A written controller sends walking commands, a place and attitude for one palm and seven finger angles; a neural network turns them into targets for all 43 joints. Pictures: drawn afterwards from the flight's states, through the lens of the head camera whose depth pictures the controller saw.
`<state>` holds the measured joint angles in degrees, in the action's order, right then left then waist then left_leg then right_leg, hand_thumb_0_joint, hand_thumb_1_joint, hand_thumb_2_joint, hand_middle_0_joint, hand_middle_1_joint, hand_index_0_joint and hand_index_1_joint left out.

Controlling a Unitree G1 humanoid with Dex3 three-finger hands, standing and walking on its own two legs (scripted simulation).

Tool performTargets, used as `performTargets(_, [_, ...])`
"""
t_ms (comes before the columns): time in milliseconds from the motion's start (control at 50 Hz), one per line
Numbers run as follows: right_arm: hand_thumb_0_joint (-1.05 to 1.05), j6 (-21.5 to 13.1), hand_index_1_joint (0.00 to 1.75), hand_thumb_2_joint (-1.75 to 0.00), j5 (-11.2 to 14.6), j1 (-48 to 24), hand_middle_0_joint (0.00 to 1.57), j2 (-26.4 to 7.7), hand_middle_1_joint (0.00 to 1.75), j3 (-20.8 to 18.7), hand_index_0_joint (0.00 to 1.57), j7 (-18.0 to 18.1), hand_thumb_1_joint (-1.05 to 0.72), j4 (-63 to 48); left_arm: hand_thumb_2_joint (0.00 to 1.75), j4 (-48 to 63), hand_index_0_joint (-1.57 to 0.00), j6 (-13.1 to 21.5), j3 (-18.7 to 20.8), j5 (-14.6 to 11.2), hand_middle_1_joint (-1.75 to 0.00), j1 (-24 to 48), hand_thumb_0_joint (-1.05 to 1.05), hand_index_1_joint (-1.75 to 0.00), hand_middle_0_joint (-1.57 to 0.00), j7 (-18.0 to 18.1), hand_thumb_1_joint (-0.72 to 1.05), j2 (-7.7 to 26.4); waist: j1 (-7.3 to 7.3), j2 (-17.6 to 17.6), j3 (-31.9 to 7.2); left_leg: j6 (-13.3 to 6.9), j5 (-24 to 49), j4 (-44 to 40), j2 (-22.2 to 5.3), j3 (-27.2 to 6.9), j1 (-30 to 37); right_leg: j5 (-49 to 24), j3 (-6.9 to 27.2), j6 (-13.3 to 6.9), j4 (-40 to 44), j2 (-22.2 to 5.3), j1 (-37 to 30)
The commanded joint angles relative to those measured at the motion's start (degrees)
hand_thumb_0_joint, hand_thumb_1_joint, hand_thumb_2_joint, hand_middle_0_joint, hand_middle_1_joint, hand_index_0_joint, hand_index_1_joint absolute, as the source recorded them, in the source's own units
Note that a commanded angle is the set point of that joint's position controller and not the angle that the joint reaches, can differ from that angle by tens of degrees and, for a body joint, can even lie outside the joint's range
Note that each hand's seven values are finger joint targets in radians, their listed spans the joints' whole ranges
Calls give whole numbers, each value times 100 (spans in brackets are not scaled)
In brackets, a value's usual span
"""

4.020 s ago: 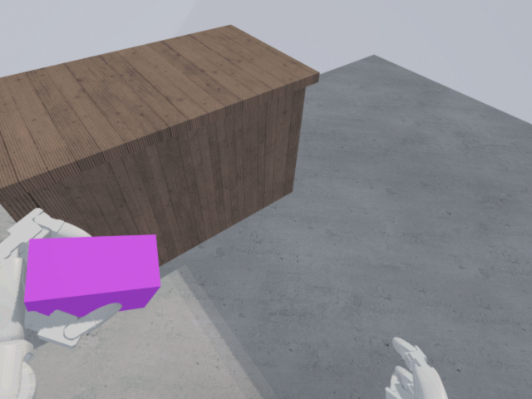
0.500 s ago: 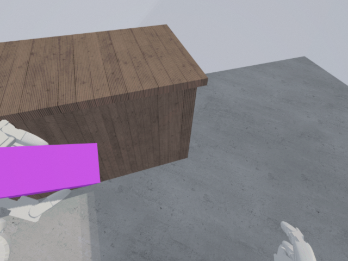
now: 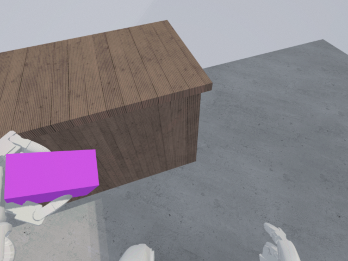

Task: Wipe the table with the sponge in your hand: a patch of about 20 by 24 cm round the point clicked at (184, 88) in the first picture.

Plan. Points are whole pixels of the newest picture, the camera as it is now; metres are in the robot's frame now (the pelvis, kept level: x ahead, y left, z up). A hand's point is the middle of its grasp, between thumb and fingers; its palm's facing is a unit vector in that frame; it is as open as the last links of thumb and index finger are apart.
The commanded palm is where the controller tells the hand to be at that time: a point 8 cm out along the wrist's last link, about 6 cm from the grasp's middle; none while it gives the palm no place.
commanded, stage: take the last steps up to it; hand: left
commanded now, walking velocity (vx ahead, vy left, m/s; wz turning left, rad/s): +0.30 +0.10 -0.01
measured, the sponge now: (66, 176) +0.23 +0.20 +0.14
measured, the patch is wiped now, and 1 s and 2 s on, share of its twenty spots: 0.00 0.00 0.00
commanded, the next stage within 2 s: come to a stop and stand still in 1.16 s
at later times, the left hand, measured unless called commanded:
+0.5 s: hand (60, 121) +0.33 +0.24 +0.18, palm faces +0.36 -0.80 -0.48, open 10.4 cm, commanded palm +0.28 +0.29 +0.18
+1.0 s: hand (77, 85) +0.43 +0.24 +0.18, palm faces +0.38 -0.82 -0.43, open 10.4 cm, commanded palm +0.38 +0.29 +0.18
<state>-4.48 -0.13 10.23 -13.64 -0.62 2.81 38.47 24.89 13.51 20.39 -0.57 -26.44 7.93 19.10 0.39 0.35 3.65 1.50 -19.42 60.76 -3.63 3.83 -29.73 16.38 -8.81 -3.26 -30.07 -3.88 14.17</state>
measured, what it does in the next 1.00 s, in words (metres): walks ahead: left foot, then right foot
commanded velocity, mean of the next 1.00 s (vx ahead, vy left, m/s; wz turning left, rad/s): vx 0.25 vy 0.09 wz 0.01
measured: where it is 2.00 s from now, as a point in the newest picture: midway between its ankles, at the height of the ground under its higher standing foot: (183, 257)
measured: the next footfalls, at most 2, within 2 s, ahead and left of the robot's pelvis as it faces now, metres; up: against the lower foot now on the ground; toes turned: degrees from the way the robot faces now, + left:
left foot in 0.18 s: +0.14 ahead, +0.16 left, +0.00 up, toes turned +8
right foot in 0.52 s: +0.20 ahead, -0.08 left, +0.00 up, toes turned -11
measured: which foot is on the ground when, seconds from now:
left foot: up 0.00-0.16, down 0.18-0.54, up 0.56-0.94, down 0.96-1.00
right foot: down 0.00-0.20, up 0.22-0.50, down 0.52-0.96, up 0.98-1.00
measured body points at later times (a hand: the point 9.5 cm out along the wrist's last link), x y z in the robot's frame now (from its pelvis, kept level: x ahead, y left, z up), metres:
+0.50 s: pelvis +0.11 +0.01 -0.01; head +0.13 +0.00 +0.44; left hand +0.30 +0.28 +0.20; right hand +0.26 -0.18 -0.11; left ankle +0.10 +0.16 -0.74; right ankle +0.15 -0.08 -0.73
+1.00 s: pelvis +0.21 +0.01 -0.01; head +0.23 +0.01 +0.43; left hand +0.40 +0.28 +0.20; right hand +0.38 -0.25 -0.09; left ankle +0.25 +0.12 -0.74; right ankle +0.16 -0.08 -0.73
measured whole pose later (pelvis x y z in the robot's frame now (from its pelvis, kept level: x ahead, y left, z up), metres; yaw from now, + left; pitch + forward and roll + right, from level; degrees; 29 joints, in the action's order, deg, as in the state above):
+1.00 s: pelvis +0.21 +0.01 -0.01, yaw -2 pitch -1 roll +2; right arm -3.9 0.4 11.3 -13.5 -3.1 3.9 32.8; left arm 32.2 14.4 21.9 -1.4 -27.5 9.8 23.6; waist 0.2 -3.0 2.7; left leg -1.5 -12.5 31.3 -1.3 9.6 -17.0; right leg 27.1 -6.2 -0.6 -43.0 -4.4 14.5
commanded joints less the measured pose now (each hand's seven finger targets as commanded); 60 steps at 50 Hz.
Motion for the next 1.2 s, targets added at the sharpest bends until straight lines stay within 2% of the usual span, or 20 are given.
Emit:
performTargets(0, [0, -360, 30, -90, -35, -403, 20, -309, 30, -148, 20, 62, -90, -1083, 130, 1638, -120, 452, 756, -54, -160, 323, 0, -160, -120, 206, 10, 1262, 61, -841, -981, -75, 335, -1642, -12, 410, 294, -2267, 977, -412, 980, -1298, -919])
performTargets(120, [0, -352, 30, -90, -25, -195, 20, -358, 30, -283, 20, 163, -90, -1288, 130, 1981, -120, 365, 867, -120, -160, 158, 0, -160, -120, 338, 10, 1253, -8, -303, -1166, -176, 1015, -3520, 211, 704, 2026, -1366, 840, -86, 31, -882, -581])
performTargets(140, [0, -342, 30, -90, 11, -101, 20, -451, 30, -336, 20, 196, -90, -1293, 130, 2030, -120, 406, 837, -141, -160, 262, 0, -160, -120, 340, 10, 1223, -111, 345, -1274, -359, 1044, -3743, -117, 233, 2728, -1193, 698, 89, -862, -667, -50])
performTargets(160, [0, -316, 30, -90, 35, -102, 20, -643, 30, -397, 20, 193, -90, -1311, 130, 1984, -120, 418, 721, -157, -160, 194, 0, -160, -120, 331, 10, 1078, -130, 1660, -1354, -854, 1491, -3917, -1298, -1461, 3435, 538, 215, 387, -2167, -82, 1142])
performTargets(180, [0, -333, 30, -90, 43, -130, 20, -558, 30, -329, 20, 154, -90, -1397, 130, 1944, -120, 466, 721, -124, -160, 331, 0, -160, -120, 335, 10, 1166, -100, 1759, -1205, -1442, 2004, -4352, -2054, -2708, 3367, 2132, 433, 407, -3299, 247, 1795])
performTargets(200, [0, -368, 30, -90, 74, -155, 20, -575, 30, -335, 20, 106, -90, -1359, 130, 1475, -120, 446, 762, -90, -160, 455, 0, -160, -120, 288, 10, 1259, -115, 1133, -759, -1583, 1820, -4537, -2129, -2777, 2917, 2002, 704, 398, -3830, 162, 2210])
performTargets(320, [0, -527, 30, -90, 77, -144, 20, -454, 30, -250, 20, 54, -90, -1157, 130, 1937, -120, 336, 518, -110, -160, 126, 0, -160, -120, 116, 10, 989, -11, 1342, -801, -1159, 1717, -4379, -1227, -647, 2121, 609, 346, 541, -2737, -145, 1653])
performTargets(460, [0, -519, 30, -90, 24, -246, 20, -390, 30, -141, 20, 163, -90, -1096, 130, 1488, -120, 191, 728, -61, -160, 460, 0, -160, -120, 184, 10, 1198, 28, 826, -880, -743, 491, -3714, -1054, -106, 1382, 62, -272, 572, -282, 237, -277])
performTargets(480, [0, -475, 30, -90, 42, -266, 20, -350, 30, -144, 20, 190, -90, -1066, 130, 1312, -120, 170, 745, -53, -160, 495, 0, -160, -120, 197, 10, 1240, 46, 431, -907, -636, 282, -3097, -915, 12, 1103, 54, -8, 485, 169, 95, -723])
performTargets(500, [0, -415, 30, -90, 47, -221, 20, -260, 30, -158, 20, 187, -90, -1047, 130, 1188, -120, 147, 781, -12, -160, 498, 0, -160, -120, 204, 10, 1321, 60, -533, -988, -472, -111, -1771, -448, 377, 573, 82, 1233, 138, 706, -638, -1080])
performTargets(520, [0, -405, 30, -90, 49, -331, 20, -136, 30, -95, 20, 174, -90, -1137, 130, 1184, -120, 99, 825, -37, -160, 571, 0, -160, -120, 222, 10, 1441, 95, -1901, -927, -199, -1161, -246, 289, 518, -686, -530, 3432, -489, 1291, -1861, -1590])
performTargets(540, [0, -447, 30, -90, 10, -440, 20, -254, 30, -109, 20, 144, -90, -1063, 130, 1261, -120, 110, 951, -103, -160, 814, 0, -160, -120, 238, 10, 1545, 111, -1667, -905, -121, -1173, 751, 141, -202, -964, -647, 3887, -729, 1502, -2363, -1446])
performTargets(620, [0, -325, 30, -90, -12, -474, 20, -233, 30, -65, 20, 58, -90, -864, 130, 1278, -120, 313, 865, -68, -160, 325, 0, -160, -120, 145, 10, 1313, 22, -482, -749, 58, -283, 956, -128, -378, -867, -2293, 2121, -562, 1080, -1734, -1104])
performTargets(680, [0, -244, 30, -90, -14, -498, 20, -234, 30, -82, 20, 37, -90, -981, 130, 1354, -120, 410, 806, -56, -160, 190, 0, -160, -120, 168, 10, 1213, -39, -699, -972, 51, 126, -305, -91, -8, -331, -3367, 1065, -355, 909, -1406, -1124])
performTargets(880, [0, -216, 30, -90, 1, -178, 20, -339, 30, -283, 20, 95, -90, -1352, 130, 1929, -120, 327, 850, -154, -160, 57, 0, -160, -120, 333, 10, 1251, -20, -517, -1199, -125, 973, -3396, 258, 619, 1583, -2322, 913, -167, 222, -1183, -986])
performTargets(920, [0, -187, 30, -90, 26, -110, 20, -478, 30, -335, 20, 154, -90, -1358, 130, 1829, -120, 371, 815, -159, -160, 239, 0, -160, -120, 328, 10, 1261, -119, 476, -1227, -510, 1472, -3807, -351, -195, 2715, -1483, 617, 195, -1034, -611, 78])
performTargets(940, [0, -183, 30, -90, 60, -117, 20, -555, 30, -340, 20, 134, -90, -1371, 130, 1787, -120, 387, 750, -185, -160, 301, 0, -160, -120, 311, 10, 1204, -78, 1405, -1287, -1094, 2485, -3915, -1427, -1685, 3287, 871, 300, 442, -1989, -36, 1143])
performTargets(960, [0, -207, 30, -90, 98, -151, 20, -500, 30, -313, 20, 117, -90, -1446, 130, 1679, -120, 411, 682, -142, -160, 405, 0, -160, -120, 283, 10, 1248, -19, 1524, -1097, -1477, 2457, -4246, -1948, -2491, 3133, 2167, 505, 410, -2947, 162, 1600])
performTargets(1080, [0, -371, 30, -90, 67, -262, 20, -467, 30, -236, 20, 76, -90, -1175, 130, 1809, -120, 336, 545, -53, -160, 606, 0, -160, -120, 147, 10, 1148, 18, 1312, -623, -1161, 1312, -4364, -1138, -725, 1607, 865, 337, 539, -2326, -95, 971])
performTargets(1180, [0, -515, 30, -90, 48, -215, 20, -418, 30, -143, 20, 89, -90, -1139, 130, 1827, -120, 237, 590, -91, -160, 322, 0, -160, -120, 191, 10, 1130, 14, 1113, -892, -859, 923, -3993, -986, -435, 1450, 493, -92, 585, -636, 219, -66])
